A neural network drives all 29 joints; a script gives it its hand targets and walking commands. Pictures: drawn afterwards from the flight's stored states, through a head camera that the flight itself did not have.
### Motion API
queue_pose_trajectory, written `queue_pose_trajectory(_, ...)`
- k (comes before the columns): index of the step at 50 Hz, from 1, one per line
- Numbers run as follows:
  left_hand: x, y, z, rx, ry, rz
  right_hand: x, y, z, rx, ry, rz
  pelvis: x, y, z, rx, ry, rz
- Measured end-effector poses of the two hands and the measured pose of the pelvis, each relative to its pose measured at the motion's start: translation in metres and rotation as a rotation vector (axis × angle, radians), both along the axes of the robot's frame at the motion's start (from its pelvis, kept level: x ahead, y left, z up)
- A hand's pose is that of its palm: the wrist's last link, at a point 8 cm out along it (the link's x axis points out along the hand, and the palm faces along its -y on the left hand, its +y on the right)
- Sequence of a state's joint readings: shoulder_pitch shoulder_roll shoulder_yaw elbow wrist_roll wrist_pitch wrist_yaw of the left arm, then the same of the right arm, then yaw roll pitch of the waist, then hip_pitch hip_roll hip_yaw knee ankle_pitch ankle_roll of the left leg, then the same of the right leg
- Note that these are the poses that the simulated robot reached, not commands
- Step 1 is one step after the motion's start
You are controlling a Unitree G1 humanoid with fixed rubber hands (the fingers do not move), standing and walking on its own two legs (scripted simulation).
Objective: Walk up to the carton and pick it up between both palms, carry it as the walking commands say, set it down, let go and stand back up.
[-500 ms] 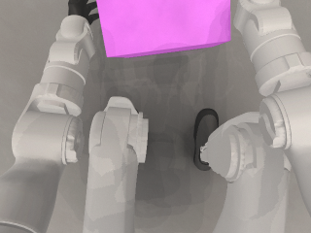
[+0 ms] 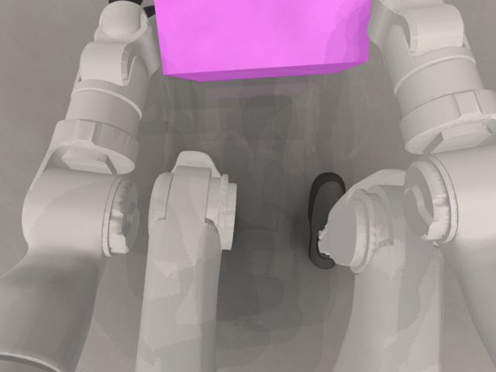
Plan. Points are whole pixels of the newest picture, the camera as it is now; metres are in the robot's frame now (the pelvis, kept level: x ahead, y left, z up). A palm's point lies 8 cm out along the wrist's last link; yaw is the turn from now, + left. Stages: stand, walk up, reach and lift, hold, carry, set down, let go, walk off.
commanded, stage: reach and lift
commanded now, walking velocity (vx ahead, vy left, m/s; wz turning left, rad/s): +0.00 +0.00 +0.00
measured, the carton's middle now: (262, 7) +0.54 +0.05 -0.22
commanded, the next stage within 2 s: none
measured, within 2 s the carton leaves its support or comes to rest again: neither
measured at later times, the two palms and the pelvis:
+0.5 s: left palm out of the picture +0.50 +0.21 -0.08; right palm out of the picture +0.54 -0.10 -0.06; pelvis -0.01 +0.00 +0.03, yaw +0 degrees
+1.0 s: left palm out of the picture +0.48 +0.21 -0.01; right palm out of the picture +0.52 -0.10 +0.01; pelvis -0.02 +0.00 +0.08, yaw +1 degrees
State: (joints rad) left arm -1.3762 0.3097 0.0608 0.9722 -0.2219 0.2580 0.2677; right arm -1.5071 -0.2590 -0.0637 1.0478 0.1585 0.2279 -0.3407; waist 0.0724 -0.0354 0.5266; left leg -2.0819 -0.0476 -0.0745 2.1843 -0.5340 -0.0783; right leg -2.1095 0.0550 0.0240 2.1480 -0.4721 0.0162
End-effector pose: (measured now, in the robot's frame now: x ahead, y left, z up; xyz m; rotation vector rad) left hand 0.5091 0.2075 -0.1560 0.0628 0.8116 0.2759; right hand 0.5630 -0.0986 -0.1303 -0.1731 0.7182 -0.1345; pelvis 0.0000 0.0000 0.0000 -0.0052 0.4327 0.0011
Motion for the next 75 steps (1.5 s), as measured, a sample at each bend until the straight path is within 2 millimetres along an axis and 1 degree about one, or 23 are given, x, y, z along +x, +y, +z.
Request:
queue_pose_trajectory(4, 0.003, 0.001, 0.019, -0.002, -0.037, 0.013, 0.000, 0.000, 0.018, -0.004, -0.036, 0.000, -0.003, -0.001, 0.003, 0.002, -0.024, 0.000)
queue_pose_trajectory(8, 0.001, 0.001, 0.035, -0.013, -0.041, 0.026, -0.006, 0.000, 0.029, -0.001, -0.039, -0.008, -0.006, -0.001, 0.008, 0.003, -0.045, 0.001)
queue_pose_trajectory(13, -0.003, 0.001, 0.044, -0.024, -0.027, 0.033, -0.013, -0.001, 0.038, -0.004, -0.024, -0.015, -0.008, -0.001, 0.016, 0.002, -0.054, 0.003)
queue_pose_trajectory(20, -0.008, 0.001, 0.057, -0.030, -0.025, 0.031, -0.018, -0.001, 0.052, -0.009, -0.021, -0.017, -0.009, -0.001, 0.027, 0.000, -0.064, 0.005)
queue_pose_trajectory(30, -0.015, 0.002, 0.094, -0.029, -0.045, 0.031, -0.026, 0.000, 0.090, 0.000, -0.041, -0.026, -0.015, -0.002, 0.043, 0.003, -0.114, 0.009)
queue_pose_trajectory(35, -0.018, 0.001, 0.111, -0.023, -0.051, 0.030, -0.027, -0.001, 0.106, 0.006, -0.046, -0.024, -0.017, -0.003, 0.052, 0.005, -0.128, 0.013)
queue_pose_trajectory(45, -0.028, -0.001, 0.130, -0.026, -0.029, 0.031, -0.038, -0.003, 0.125, 0.003, -0.025, -0.028, -0.019, -0.004, 0.070, 0.007, -0.148, 0.017)
queue_pose_trajectory(57, -0.034, -0.001, 0.179, -0.025, -0.054, 0.033, -0.045, -0.003, 0.172, 0.016, -0.050, -0.039, -0.023, -0.006, 0.096, 0.009, -0.200, 0.021)
queue_pose_trajectory(61, -0.034, -0.002, 0.190, -0.024, -0.056, 0.033, -0.046, -0.004, 0.183, 0.015, -0.052, -0.036, -0.024, -0.007, 0.105, 0.009, -0.205, 0.022)
queue_pose_trajectory(69, -0.039, -0.005, 0.207, -0.029, -0.039, 0.033, -0.052, -0.007, 0.199, 0.011, -0.036, -0.039, -0.022, -0.008, 0.124, 0.010, -0.219, 0.024)
queue_pose_trajectory(75, -0.042, -0.007, 0.229, -0.033, -0.047, 0.030, -0.057, -0.009, 0.223, 0.013, -0.044, -0.049, -0.021, -0.008, 0.139, 0.009, -0.245, 0.025)
